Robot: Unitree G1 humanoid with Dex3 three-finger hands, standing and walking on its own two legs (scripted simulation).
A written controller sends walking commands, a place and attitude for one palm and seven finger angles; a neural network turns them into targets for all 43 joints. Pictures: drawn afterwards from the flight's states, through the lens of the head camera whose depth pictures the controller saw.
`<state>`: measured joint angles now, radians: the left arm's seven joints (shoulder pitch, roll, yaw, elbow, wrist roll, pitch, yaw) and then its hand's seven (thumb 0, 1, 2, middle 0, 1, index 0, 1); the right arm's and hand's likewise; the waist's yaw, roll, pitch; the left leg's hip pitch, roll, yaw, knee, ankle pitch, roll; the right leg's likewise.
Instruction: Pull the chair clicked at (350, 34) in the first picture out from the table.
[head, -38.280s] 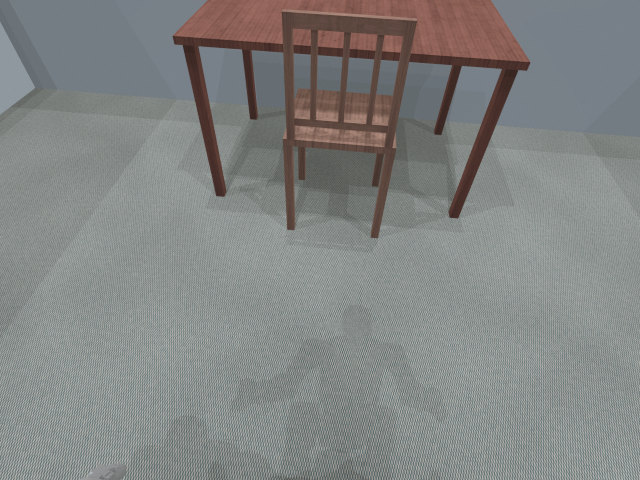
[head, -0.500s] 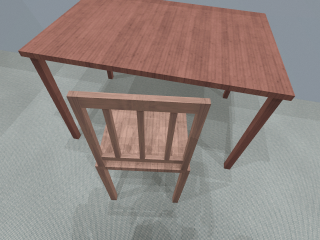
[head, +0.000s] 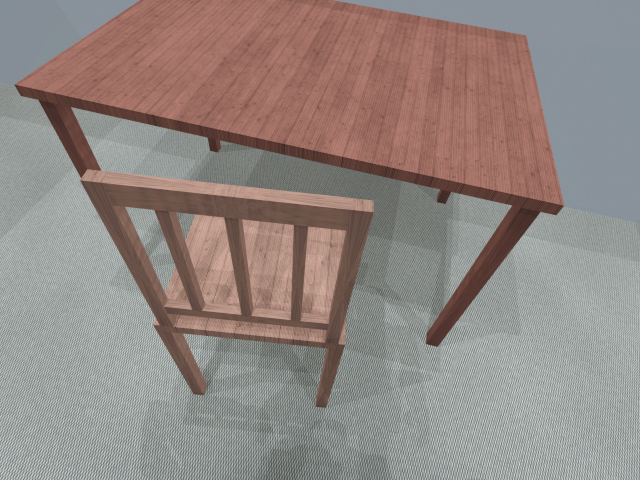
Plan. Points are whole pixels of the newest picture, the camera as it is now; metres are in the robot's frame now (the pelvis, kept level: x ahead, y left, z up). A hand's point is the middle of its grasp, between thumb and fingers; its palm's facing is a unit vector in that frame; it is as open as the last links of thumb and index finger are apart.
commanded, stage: come to a stop and stand still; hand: left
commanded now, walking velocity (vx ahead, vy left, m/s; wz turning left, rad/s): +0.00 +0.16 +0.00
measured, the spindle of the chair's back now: (241, 270) +0.43 +0.16 -0.07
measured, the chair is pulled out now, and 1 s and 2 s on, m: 0.15 0.15 0.15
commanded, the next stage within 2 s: look again from close up in 0.84 s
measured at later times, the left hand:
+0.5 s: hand out of the picture +0.03 +0.17 -0.17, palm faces +0.02 -0.98 -0.22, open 7.4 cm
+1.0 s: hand out of the picture -0.04 +0.16 -0.18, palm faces -0.01 -0.98 -0.18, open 7.4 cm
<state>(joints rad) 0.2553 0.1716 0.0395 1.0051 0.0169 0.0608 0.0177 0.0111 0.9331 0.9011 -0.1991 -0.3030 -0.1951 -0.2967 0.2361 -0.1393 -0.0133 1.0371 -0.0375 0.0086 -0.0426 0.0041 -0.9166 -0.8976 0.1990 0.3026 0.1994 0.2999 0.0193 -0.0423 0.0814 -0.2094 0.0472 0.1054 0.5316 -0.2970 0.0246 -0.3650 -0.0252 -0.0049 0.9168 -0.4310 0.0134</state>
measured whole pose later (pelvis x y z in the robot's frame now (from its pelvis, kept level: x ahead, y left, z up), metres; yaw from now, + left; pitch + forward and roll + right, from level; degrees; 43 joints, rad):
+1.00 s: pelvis -0.02 -0.01 +0.00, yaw -1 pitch -1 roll +0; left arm 0.32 0.14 -0.01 1.09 0.02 0.00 0.04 0.00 0.91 0.90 -0.20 -0.30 -0.19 -0.30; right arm 0.30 -0.13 0.00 1.08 -0.01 0.00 0.00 0.01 -0.92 -0.90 0.20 0.30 0.20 0.30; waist 0.00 -0.01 0.06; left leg -0.23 0.02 0.08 0.49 -0.24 0.01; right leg -0.22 -0.06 0.01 0.48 -0.23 0.05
